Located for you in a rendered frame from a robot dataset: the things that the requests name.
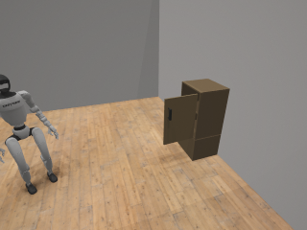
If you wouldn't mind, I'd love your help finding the humanoid robot head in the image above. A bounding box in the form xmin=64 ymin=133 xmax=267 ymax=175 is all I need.
xmin=0 ymin=74 xmax=16 ymax=100

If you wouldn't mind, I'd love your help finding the robot left foot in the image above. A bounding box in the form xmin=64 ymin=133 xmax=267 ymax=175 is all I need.
xmin=47 ymin=172 xmax=58 ymax=183

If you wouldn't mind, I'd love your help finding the left robot upper arm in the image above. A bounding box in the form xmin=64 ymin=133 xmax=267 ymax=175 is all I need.
xmin=17 ymin=90 xmax=39 ymax=113

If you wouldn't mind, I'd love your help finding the left robot forearm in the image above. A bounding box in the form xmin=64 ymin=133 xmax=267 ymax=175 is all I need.
xmin=35 ymin=107 xmax=51 ymax=127

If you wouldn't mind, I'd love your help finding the left robot hand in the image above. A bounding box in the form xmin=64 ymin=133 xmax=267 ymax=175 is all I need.
xmin=48 ymin=125 xmax=59 ymax=139

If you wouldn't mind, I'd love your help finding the handle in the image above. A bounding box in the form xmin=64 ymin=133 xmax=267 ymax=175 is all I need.
xmin=168 ymin=107 xmax=172 ymax=121

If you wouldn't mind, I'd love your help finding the cupboard door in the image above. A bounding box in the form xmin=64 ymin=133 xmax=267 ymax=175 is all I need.
xmin=163 ymin=94 xmax=199 ymax=145

